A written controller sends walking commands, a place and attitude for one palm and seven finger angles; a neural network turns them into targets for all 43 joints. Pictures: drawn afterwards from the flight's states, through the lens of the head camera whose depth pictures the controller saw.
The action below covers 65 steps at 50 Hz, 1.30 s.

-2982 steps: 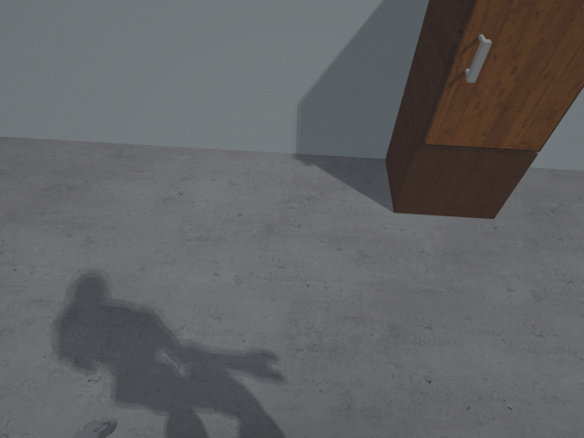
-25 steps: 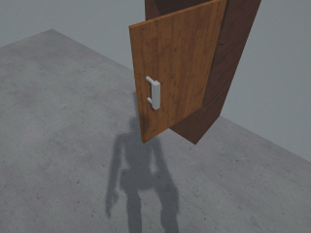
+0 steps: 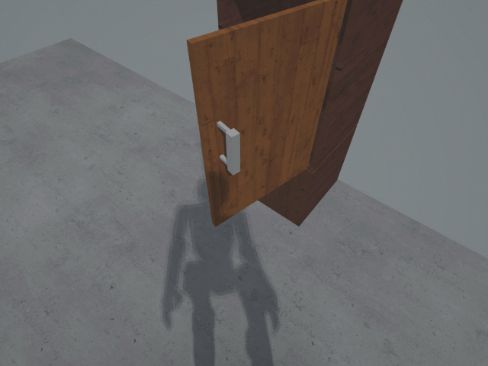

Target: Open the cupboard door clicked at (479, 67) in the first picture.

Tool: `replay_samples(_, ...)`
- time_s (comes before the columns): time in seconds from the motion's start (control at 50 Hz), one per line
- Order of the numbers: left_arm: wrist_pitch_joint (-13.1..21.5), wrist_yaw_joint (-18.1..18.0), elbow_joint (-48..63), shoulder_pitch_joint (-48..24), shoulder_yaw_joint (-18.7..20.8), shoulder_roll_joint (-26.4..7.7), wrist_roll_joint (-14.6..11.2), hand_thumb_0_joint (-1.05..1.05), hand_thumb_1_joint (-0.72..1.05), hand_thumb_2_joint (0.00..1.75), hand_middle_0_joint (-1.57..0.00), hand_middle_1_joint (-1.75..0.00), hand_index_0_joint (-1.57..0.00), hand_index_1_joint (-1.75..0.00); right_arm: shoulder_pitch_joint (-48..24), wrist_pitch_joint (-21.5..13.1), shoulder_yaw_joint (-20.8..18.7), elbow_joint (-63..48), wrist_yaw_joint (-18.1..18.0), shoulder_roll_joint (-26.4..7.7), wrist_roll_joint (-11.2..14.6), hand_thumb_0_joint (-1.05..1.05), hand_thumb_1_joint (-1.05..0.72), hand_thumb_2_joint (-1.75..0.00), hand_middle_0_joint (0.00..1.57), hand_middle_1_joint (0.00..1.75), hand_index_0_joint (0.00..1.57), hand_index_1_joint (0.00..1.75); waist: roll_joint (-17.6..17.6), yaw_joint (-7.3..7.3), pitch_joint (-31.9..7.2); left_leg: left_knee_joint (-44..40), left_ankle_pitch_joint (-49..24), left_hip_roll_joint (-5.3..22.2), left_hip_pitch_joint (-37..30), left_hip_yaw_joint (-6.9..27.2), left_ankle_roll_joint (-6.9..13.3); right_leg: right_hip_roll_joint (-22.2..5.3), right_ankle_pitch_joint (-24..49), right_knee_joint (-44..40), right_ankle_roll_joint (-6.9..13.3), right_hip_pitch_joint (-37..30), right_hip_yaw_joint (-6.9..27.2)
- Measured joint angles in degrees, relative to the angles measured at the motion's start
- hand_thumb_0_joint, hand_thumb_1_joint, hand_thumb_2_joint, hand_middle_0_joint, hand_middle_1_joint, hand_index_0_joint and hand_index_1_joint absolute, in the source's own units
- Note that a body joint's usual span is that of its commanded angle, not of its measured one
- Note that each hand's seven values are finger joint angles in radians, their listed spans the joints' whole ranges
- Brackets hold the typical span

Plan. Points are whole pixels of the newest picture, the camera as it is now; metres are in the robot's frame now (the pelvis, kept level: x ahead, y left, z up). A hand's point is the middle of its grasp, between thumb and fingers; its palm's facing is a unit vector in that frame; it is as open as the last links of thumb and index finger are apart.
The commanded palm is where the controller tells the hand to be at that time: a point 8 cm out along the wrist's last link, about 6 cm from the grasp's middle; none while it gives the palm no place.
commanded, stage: look to check the result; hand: left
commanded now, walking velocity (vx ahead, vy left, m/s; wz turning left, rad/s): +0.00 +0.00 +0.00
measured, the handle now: (227, 147) +0.58 +0.07 +0.00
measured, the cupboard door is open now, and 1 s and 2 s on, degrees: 78 78 78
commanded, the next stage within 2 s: stand and wait in 0.38 s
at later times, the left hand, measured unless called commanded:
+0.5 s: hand out of the picture +0.00 +0.15 -0.18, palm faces +0.05 -0.98 -0.17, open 7.4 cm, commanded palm none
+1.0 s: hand out of the picture +0.01 +0.16 -0.17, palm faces +0.04 -0.98 -0.20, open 7.4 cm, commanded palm none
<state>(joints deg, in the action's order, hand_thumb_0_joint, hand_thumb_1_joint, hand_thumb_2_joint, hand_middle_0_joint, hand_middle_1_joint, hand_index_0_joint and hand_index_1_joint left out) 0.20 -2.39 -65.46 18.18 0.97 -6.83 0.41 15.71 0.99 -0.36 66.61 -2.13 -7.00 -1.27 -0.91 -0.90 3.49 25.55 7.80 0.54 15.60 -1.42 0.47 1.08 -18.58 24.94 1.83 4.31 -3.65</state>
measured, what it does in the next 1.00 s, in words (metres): stands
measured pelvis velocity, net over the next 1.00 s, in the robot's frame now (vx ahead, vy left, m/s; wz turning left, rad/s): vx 0.03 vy -0.01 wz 0.00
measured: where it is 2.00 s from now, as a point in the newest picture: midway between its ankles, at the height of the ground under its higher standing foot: outside the picture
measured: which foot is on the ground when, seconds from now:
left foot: down 0.00-1.00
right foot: down 0.00-1.00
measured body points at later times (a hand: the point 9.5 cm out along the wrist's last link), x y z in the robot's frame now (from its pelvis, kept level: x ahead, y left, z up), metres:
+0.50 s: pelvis +0.02 +0.00 +0.00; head +0.03 +0.00 +0.45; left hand +0.00 +0.21 -0.16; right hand +0.03 -0.23 -0.16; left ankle +0.07 +0.11 -0.74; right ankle -0.05 -0.09 -0.74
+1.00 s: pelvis +0.03 -0.01 +0.00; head +0.04 -0.01 +0.45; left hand +0.01 +0.22 -0.16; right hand +0.03 -0.23 -0.16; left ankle +0.07 +0.11 -0.74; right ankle -0.05 -0.09 -0.74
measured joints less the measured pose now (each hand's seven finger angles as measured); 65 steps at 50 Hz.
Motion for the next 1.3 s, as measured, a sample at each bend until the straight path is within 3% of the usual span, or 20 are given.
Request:
replay_samples(0.34,0.09,0.07,-0.23,-0.15,-0.34,0.42,-0.05,0.0,0.91,0.9,-0.2,-0.3,-0.19,-0.29,-2.38,-0.29,0.09,0.03,-0.48,-1.28,0.13,0.01,-0.92,-0.9,0.2,0.3,0.2,0.3,0.67,0.66,0.55,-0.12,1.15,0.07,-1.15,0.23,-0.32,0.19,-0.22,-1.98,0.16,-2.06,-0.14)
replay_samples(1.3,0.28,0.3,-0.1,-1.02,-0.54,-1.01,-0.04,0.0,0.91,0.9,-0.2,-0.3,-0.19,-0.29,-3.37,-0.66,0.46,0.16,-0.36,-1.94,0.23,0.01,-0.91,-0.9,0.2,0.3,0.2,0.3,1.14,0.81,0.3,-1.94,1.35,0.05,-3.07,-0.3,-0.59,0.14,0.07,-4.34,0.33,-4.02,0.41)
